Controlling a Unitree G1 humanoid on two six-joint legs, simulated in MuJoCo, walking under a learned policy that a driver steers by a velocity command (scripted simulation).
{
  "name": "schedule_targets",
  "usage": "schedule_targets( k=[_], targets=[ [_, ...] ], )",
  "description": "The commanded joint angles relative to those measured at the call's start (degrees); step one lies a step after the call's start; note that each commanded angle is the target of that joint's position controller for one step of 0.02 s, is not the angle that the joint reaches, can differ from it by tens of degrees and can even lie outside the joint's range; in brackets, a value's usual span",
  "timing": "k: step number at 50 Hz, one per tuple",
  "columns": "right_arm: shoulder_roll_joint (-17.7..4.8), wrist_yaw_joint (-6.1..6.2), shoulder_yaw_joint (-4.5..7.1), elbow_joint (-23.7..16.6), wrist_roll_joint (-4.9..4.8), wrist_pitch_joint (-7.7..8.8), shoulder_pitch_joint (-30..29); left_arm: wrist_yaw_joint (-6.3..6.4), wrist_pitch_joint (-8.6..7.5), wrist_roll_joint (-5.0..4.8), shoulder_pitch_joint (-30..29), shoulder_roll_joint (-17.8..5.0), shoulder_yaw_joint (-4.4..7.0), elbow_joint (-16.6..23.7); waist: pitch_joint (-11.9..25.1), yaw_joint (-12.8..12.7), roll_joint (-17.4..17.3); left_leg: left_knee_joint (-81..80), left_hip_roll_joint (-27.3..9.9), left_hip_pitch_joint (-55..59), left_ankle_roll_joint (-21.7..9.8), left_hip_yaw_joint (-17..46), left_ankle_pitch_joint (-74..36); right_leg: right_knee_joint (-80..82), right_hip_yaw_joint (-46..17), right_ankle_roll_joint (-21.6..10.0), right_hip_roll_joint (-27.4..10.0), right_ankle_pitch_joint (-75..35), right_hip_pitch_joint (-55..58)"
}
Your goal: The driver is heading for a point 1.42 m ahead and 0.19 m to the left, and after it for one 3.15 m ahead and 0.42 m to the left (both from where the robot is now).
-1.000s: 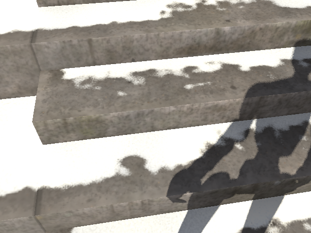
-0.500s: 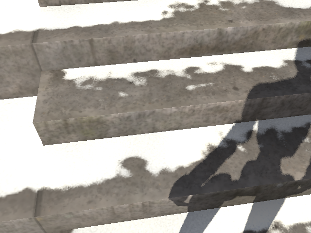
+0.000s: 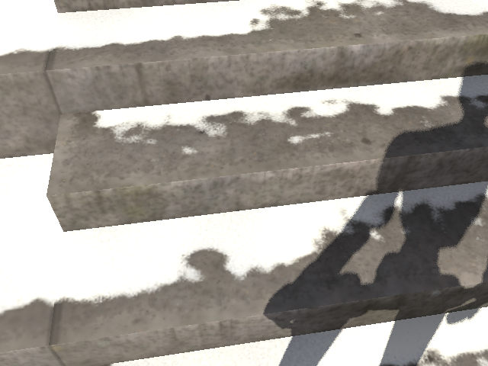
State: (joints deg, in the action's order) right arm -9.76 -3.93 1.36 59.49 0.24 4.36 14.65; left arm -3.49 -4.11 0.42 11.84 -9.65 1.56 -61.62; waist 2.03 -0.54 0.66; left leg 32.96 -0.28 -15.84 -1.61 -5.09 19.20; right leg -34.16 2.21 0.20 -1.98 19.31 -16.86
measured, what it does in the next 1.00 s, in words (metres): climbs: left foot 0.14 m higher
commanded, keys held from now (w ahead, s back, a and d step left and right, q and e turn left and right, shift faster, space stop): no key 0.10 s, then w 0.90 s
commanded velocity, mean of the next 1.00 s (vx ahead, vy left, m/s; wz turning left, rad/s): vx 0.33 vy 0.00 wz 0.00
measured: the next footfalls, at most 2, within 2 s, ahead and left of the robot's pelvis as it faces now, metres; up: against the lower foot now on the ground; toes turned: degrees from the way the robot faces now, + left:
left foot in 0.72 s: +0.35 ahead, +0.10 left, +0.14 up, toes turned +4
right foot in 1.24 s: +0.69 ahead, -0.11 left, +0.28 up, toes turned -4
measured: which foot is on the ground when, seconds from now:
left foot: down 0.00-0.34, up 0.36-0.70, down 0.72-1.00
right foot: down 0.00-0.74, up 0.76-1.00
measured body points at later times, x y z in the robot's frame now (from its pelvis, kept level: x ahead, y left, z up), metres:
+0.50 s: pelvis +0.09 -0.02 +0.00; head +0.08 -0.02 +0.45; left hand -0.05 +0.17 -0.15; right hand +0.13 -0.25 -0.15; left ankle +0.05 +0.11 -0.45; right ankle +0.00 -0.11 -0.73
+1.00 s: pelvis +0.35 +0.02 +0.13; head +0.35 +0.02 +0.58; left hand +0.50 +0.23 +0.01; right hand +0.23 -0.18 -0.02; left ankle +0.31 +0.09 -0.59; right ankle +0.41 -0.14 -0.33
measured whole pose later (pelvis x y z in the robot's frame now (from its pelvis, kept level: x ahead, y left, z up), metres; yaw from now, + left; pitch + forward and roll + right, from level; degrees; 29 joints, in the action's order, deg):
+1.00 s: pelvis +0.35 +0.02 +0.13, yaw +0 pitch +5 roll +2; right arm -8.0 -2.7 -1.7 69.5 6.5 2.9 29.1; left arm -4.3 -2.5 1.9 6.5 -11.4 -0.5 -52.8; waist 7.1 1.7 2.5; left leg 35.0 3.8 -19.5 -4.6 -7.1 21.2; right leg -113.4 -8.4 -15.3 -1.0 2.5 -70.5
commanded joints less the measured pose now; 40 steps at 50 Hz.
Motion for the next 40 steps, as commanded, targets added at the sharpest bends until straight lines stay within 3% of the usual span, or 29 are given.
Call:
schedule_targets(
  k=[1, 6, 9, 11, 13, 14, 16, 17, 18, 19, 20, 21, 23, 24, 25, 26, 27, 28, 29, 30, 31, 32, 34, 35, 36, 37, 38, 39, 40],
  targets=[
    [-2.8, -0.51, -0.12, -1.2, 0.04, 0.35, 2.4, -0.11, -0.44, -0.02, 1.3, -4.1, 0.47, 1.5, -0.7, 0.0, -0.6, -4.9, -2.1, 2.3, -2.5, 2.1, -13.3, 5.3, 0.1, -3.2, -0.8, -10.7, -2.2],
    [-2.8, -0.4, -0.15, -0.2, 0.19, 0.08, 4.4, -0.07, -0.22, 0.11, 3.2, -4.1, 0.5, 0.7, -1.2, 0.1, -0.7, -5.9, -2.4, 2.2, -2.8, 2.4, -7.9, 6.2, 0.1, -3.5, -0.8, -6.0, -2.2],
    [-8.1, 1.39, 2.15, 0.8, 3.02, 0.02, 9.2, 1.41, 0.2, 2.49, 3.1, -7.7, 2.49, 1.7, -7.0, 2.2, -3.2, -11.8, -7.3, 1.8, -9.6, 11.0, 17.8, 4.7, -0.5, -6.9, 0.0, 14.0, -11.0],
    [-7.9, 3.1, 2.39, 2.3, 3.43, 0.29, 13.3, 2.76, -0.45, 2.82, 0.8, -5.0, 2.68, 3.4, -6.0, 3.9, -7.3, -17.4, -14.4, 7.7, -15.1, 21.7, 21.0, -2.3, 0.9, -7.6, 0.7, 7.6, -16.2],
    [-6.4, 3.99, 1.59, 0.9, 2.26, -0.24, 9.3, 3.26, -1.6, 2.07, 0.9, -2.4, 2.23, 4.4, -5.9, 2.3, -7.2, -21.1, -18.4, 3.7, -16.7, 24.2, 18.3, -3.8, 2.5, -8.8, 1.1, 3.0, -10.4],
    [-6.7, 4.08, 1.48, -0.5, 1.86, -0.97, 4.5, 3.35, -1.86, 1.94, 3.1, -1.2, 1.83, 4.5, -6.2, -0.3, -5.9, -21.6, -16.7, -2.8, -15.5, 20.6, 17.2, 1.4, 3.0, -9.3, 1.5, 3.2, -0.7],
    [-7.2, 3.65, 1.71, -1.5, 2.8, -2.98, 2.5, 2.61, -2.58, 1.84, 11.5, -1.1, 2.12, 1.8, -6.1, -2.7, -3.8, -15.7, -12.1, -10.4, -13.3, 12.8, 13.3, 3.9, 2.6, -9.7, 1.9, 0.1, 12.8],
    [-5.3, 3.08, 1.32, -2.1, 3.36, -3.34, 1.8, 2.34, -3.13, 2.31, 18.4, -2.5, 2.73, -0.7, -5.5, -5.1, 3.0, -3.2, -6.8, -16.8, -10.4, 6.1, 7.9, 7.2, -5.9, -13.6, -2.6, 3.0, 18.5],
    [-2.7, 2.17, 0.62, -3.0, 4.13, -3.22, -0.2, 2.78, -3.38, 3.02, 31.0, -6.0, 3.54, -4.2, -3.0, -10.1, 14.0, 18.8, 0.7, -32.1, -4.9, 0.4, 4.7, 16.7, -26.6, -21.7, -12.6, 0.3, 32.6],
    [-1.6, 1.79, 0.55, -3.1, 3.28, -1.7, -1.6, 2.65, -3.02, 4.25, 40.6, -8.3, 2.93, -7.0, -4.2, -13.5, 15.8, 42.2, 3.5, -47.5, -5.2, 8.0, 9.1, 22.4, -40.0, -27.1, -20.9, -5.2, 39.4],
    [-2.8, 1.75, 1.16, -2.0, 1.19, -0.08, -1.3, 1.97, -2.07, 6.37, 39.1, -8.6, 2.26, -8.8, -7.9, -11.1, 9.4, 71.5, 4.8, -57.7, -7.7, 14.7, 6.7, 20.1, -37.2, -25.0, -21.9, -11.2, 37.1],
    [-2.5, 1.15, 1.0, -1.9, 1.03, 1.17, -1.3, 1.76, -0.56, 7.21, 34.4, -6.3, 1.34, -8.8, -7.3, -8.7, 4.5, 88.0, 5.1, -63.9, -10.6, 15.8, 4.3, 17.9, -31.2, -22.6, -21.0, -15.1, 34.1],
    [1.0, -0.5, -0.7, -6.0, 2.78, 0.66, -4.8, 1.26, 1.14, 6.86, 24.1, 2.2, -2.69, -7.5, -7.5, -3.6, -1.6, 92.5, 0.8, -68.6, -16.4, 15.4, -0.3, 19.0, -20.6, -19.5, -19.5, -8.8, 25.2],
    [2.5, -1.02, -1.85, -8.5, 2.8, -0.73, -6.2, 1.49, 1.64, 6.61, 23.3, 3.8, -3.75, -8.1, -6.9, -1.6, 1.2, 99.8, -0.5, -70.7, -18.4, 13.2, 2.3, 19.9, -17.4, -18.1, -17.8, -4.7, 20.5],
    [4.0, 2.45, -2.24, -15.1, -0.44, -0.51, -13.7, 1.89, -1.96, 0.73, 18.1, -2.2, -1.82, -3.8, -7.4, 0.2, -1.4, 94.1, 0.5, -62.9, -9.7, 7.2, 7.3, 22.8, -12.3, -10.7, -15.9, -0.1, 12.3],
    [4.5, 3.89, -3.33, -18.0, -0.91, -1.16, -17.3, 2.12, -3.5, 0.58, 15.3, -2.5, -2.49, -4.4, -11.1, 1.6, -2.2, 91.1, -0.6, -61.1, -7.4, 5.0, 7.7, 26.0, -9.6, -9.5, -14.0, 2.5, 2.4],
    [4.6, 1.71, -4.86, -14.5, 0.15, -2.5, -12.8, 2.84, -1.94, 9.69, 16.7, 3.9, -4.75, -4.4, -6.9, 1.6, 4.3, 88.8, -4.3, -61.9, -16.1, 6.5, -1.9, 26.8, -5.9, -13.3, -9.4, 3.6, 0.1],
    [3.0, 1.31, -4.74, -16.5, 0.4, -2.87, -12.9, 2.31, -2.06, 11.25, 17.2, 2.6, -4.96, -3.9, -7.8, 2.8, 1.8, 76.8, -6.0, -56.7, -16.7, 4.3, -8.0, 29.0, -3.6, -12.3, -7.9, 2.9, -4.7],
    [1.6, 0.71, -4.54, -17.3, 0.51, -3.08, -15.8, 2.3, -2.35, 10.71, 19.8, 2.6, -5.12, -3.1, -6.8, 1.0, 1.5, 70.9, -6.5, -51.6, -16.2, 1.5, -13.1, 30.6, -2.2, -12.8, -6.4, 0.7, -8.6],
    [0.6, 0.11, -5.11, -19.4, 0.75, -3.46, -22.1, 1.12, -1.58, 7.65, 13.6, 0.0, -4.92, -0.2, -5.7, 2.5, 0.5, 54.2, -6.6, -32.3, -13.7, -0.6, -5.3, 39.2, -0.5, -13.1, -7.2, -2.1, -22.3],
    [0.6, -0.41, -5.4, -22.3, 1.03, -3.74, -30.5, 0.2, -1.57, 4.48, 19.9, -2.8, -4.55, -1.4, -4.4, 0.0, 4.5, 51.8, -3.6, -24.0, -9.5, -4.2, 1.6, 41.7, -3.0, -15.5, -8.1, -9.0, -23.9],
    [2.1, -1.35, -5.32, -19.7, 1.6, -4.78, -24.0, -0.45, -2.27, 2.89, 21.2, -6.3, -4.48, -0.9, -4.8, 3.0, 11.0, 52.8, -0.5, -23.4, -6.6, -7.3, 1.3, 37.2, -3.0, -18.2, -11.6, -34.7, -16.1],
    [0.5, -2.15, -4.64, -18.0, 1.71, -5.36, -20.1, -0.88, -3.65, 1.51, 22.4, -12.4, -2.33, -0.9, -1.9, 4.2, 8.7, 35.3, 3.0, -30.5, -5.1, -9.2, 5.2, 24.3, -1.4, -18.1, -14.1, -74.6, 10.0],
    [-0.3, -2.12, -4.23, -18.1, 1.84, -5.06, -19.3, -1.52, -3.68, 2.02, 23.9, -12.7, -1.79, -2.0, 1.1, 3.9, 10.3, 28.8, 4.3, -26.4, -6.7, -9.1, 4.5, 18.9, 0.0, -16.9, -14.3, -87.2, 17.0],
    [-0.8, 3.01, -2.44, -12.3, 0.18, -2.57, 0.5, 3.32, -2.87, -2.48, 24.5, -11.2, -0.22, -3.1, 9.5, 10.6, 9.0, 30.0, 5.2, -9.6, -9.0, -4.0, 16.3, -0.9, 1.6, -10.5, -12.0, -96.7, 18.5],
    [-5.1, 1.66, -3.46, -11.5, 0.74, -3.0, 1.9, -2.31, -3.46, 7.24, 30.1, -6.3, -3.0, -2.6, 19.5, 8.3, 1.0, 21.7, -2.9, 15.3, -17.2, 16.5, -6.1, -9.8, -3.7, -11.5, -8.0, -82.2, -9.2],
    [-11.5, 2.21, -1.21, -6.2, 3.81, -3.45, 16.6, -4.28, -2.69, 6.26, 23.4, -2.7, -2.44, 0.8, 19.0, 13.0, -12.4, 1.0, -11.4, 28.1, -23.4, 42.5, -2.4, -27.8, -7.1, -7.6, 3.7, -22.4, -28.1],
    [-15.0, 2.47, 0.8, -3.3, 5.51, -3.0, 24.7, -4.86, -1.79, 2.1, 15.8, -3.8, -0.86, 1.1, 12.3, 15.6, -12.6, -9.4, -16.0, 17.2, -21.6, 56.7, 14.6, -56.4, -16.3, -7.9, 6.1, -15.9, -35.9],
    [-12.4, 2.41, 0.59, -1.2, 4.41, -1.66, 21.5, -3.64, -1.84, 0.75, 12.1, -4.4, 0.42, 1.5, 1.4, 12.9, -9.9, -10.0, -14.9, 5.5, -18.2, 53.3, 23.9, -69.9, -17.7, -8.9, 4.7, -19.6, -41.8]
  ],
)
